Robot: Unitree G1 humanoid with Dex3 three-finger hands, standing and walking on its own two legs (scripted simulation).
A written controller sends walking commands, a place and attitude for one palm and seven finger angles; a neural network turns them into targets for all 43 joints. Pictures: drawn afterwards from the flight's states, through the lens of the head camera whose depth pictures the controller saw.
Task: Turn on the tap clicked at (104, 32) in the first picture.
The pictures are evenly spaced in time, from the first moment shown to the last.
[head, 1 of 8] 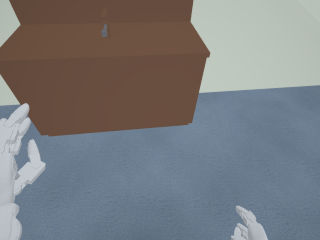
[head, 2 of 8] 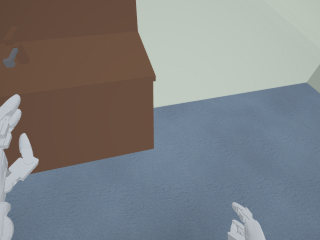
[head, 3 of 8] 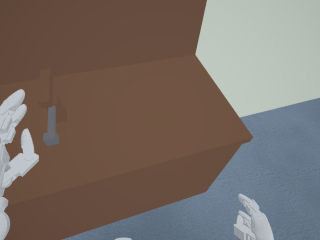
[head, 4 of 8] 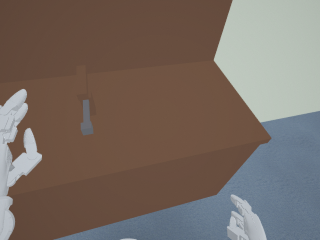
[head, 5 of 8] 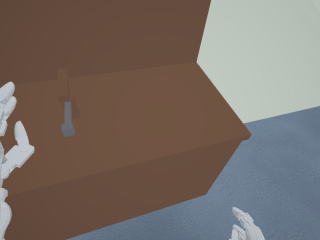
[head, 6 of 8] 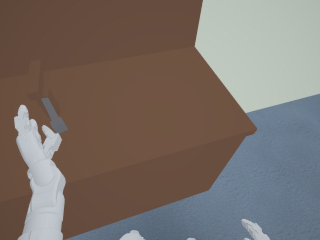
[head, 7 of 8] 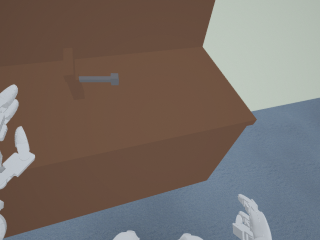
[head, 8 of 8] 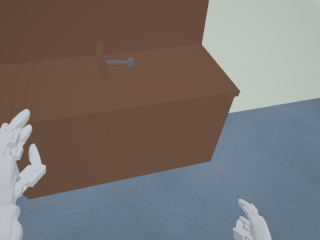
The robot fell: no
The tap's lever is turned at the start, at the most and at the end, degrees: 0 79 79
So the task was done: yes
